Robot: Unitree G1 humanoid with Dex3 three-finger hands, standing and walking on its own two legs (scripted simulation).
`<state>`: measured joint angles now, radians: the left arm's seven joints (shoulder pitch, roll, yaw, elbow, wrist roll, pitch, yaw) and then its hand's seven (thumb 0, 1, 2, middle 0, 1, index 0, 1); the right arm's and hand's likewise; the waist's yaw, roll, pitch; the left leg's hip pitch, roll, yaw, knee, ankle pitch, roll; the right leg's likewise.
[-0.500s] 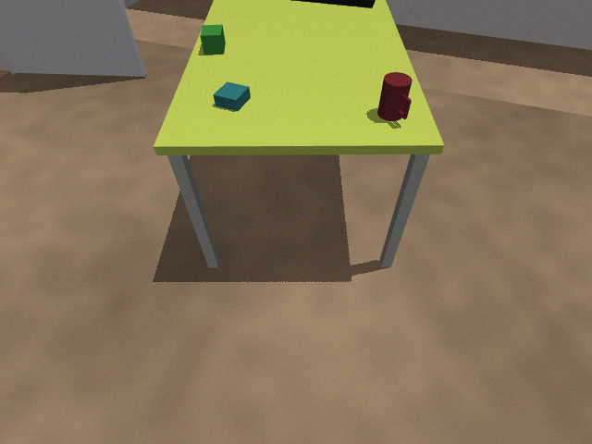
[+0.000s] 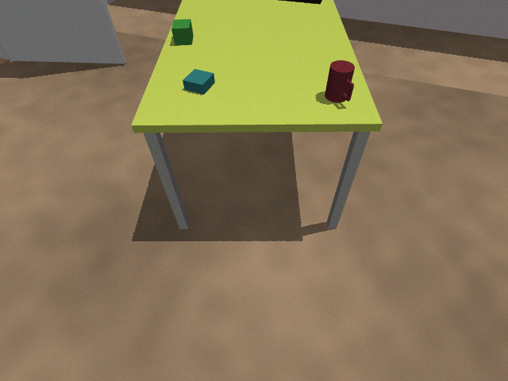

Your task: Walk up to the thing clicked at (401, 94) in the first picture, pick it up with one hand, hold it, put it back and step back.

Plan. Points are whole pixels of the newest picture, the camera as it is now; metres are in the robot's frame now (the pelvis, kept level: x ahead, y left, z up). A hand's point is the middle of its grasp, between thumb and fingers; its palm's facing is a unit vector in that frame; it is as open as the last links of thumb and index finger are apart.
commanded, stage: stand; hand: right
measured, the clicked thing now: (341, 84) +0.97 -0.26 -0.09
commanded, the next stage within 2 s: walk up in 0.62 s
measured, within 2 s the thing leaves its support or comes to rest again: neither
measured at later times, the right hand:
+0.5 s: hand out of the picture +0.08 -0.25 -0.16, palm faces -0.03 +0.94 -0.34, open 7.4 cm
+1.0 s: hand out of the picture +0.13 -0.25 -0.14, palm faces -0.03 +0.90 -0.43, open 7.4 cm
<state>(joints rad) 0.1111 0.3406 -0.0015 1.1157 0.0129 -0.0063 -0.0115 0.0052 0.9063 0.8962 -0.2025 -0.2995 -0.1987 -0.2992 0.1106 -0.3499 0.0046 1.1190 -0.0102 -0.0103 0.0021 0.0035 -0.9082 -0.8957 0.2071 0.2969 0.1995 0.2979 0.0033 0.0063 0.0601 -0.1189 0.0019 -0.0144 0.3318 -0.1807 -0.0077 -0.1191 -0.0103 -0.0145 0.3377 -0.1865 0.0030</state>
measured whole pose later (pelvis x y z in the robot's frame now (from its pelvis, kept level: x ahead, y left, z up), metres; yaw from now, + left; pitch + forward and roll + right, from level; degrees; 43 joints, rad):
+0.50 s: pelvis +0.01 +0.00 +0.00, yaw +0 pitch -2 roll +0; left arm 0.11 0.34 0.00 1.11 0.01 -0.01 -0.01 0.00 0.91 0.90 -0.20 -0.30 -0.20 -0.30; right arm 0.11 -0.35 0.00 1.11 -0.01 -0.01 0.00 0.00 -0.91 -0.90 0.21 0.30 0.20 0.30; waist 0.00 0.01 0.05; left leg -0.10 0.00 -0.01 0.33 -0.19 -0.01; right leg -0.10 -0.01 -0.01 0.32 -0.19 0.00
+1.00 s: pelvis +0.08 +0.03 -0.01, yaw +1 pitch -2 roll -1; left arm 0.28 0.42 0.06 0.98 0.02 0.01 -0.05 0.01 0.91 0.90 -0.20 -0.30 -0.20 -0.30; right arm 0.29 -0.38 -0.08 0.94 -0.03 -0.09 0.03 0.00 -0.91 -0.90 0.21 0.30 0.20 0.30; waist 0.00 -0.04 0.08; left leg -0.11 -0.01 0.03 0.47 -0.33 0.04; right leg -0.34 0.02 0.06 0.95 -0.44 -0.04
